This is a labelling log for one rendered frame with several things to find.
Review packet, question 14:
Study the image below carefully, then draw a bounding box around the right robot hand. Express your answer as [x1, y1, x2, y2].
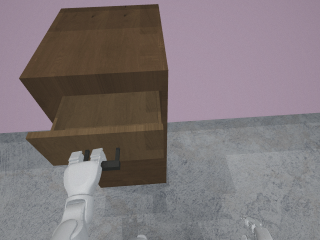
[240, 215, 273, 240]

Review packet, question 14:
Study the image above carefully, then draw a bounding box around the robot left forearm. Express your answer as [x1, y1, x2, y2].
[50, 194, 95, 240]

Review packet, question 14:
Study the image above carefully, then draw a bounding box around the drawer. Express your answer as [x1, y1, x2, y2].
[25, 91, 164, 166]

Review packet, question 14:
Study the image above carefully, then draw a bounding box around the cabinet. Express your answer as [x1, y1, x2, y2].
[19, 4, 169, 188]

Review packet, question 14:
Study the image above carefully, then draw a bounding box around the robot left shin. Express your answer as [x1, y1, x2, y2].
[137, 235, 147, 239]

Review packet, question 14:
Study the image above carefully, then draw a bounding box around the handle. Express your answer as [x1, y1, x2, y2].
[83, 147, 121, 171]

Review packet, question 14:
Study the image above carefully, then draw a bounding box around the left robot hand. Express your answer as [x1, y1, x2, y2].
[63, 148, 107, 197]

